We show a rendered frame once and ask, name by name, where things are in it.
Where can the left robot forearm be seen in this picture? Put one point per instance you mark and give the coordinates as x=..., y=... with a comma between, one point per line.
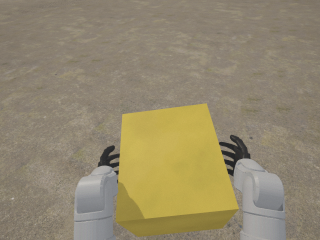
x=93, y=205

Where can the carton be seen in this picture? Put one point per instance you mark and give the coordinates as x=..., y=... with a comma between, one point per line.
x=172, y=176

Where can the left robot hand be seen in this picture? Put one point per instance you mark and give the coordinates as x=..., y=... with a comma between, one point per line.
x=106, y=158

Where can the right robot forearm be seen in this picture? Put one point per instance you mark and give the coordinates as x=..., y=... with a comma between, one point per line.
x=263, y=201

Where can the right robot hand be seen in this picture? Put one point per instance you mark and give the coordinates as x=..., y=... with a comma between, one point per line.
x=241, y=152

